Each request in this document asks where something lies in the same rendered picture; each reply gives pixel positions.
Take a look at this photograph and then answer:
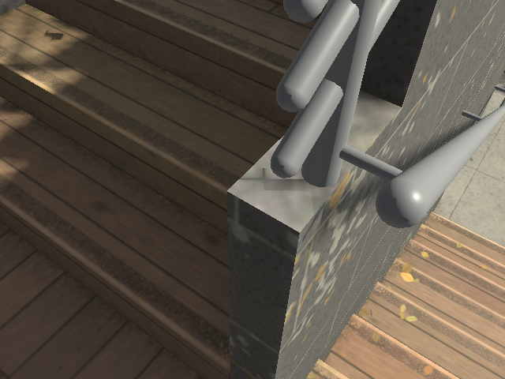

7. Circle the stairs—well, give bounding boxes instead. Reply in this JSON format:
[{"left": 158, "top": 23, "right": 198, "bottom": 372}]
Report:
[
  {"left": 0, "top": 0, "right": 327, "bottom": 379},
  {"left": 306, "top": 212, "right": 505, "bottom": 379}
]

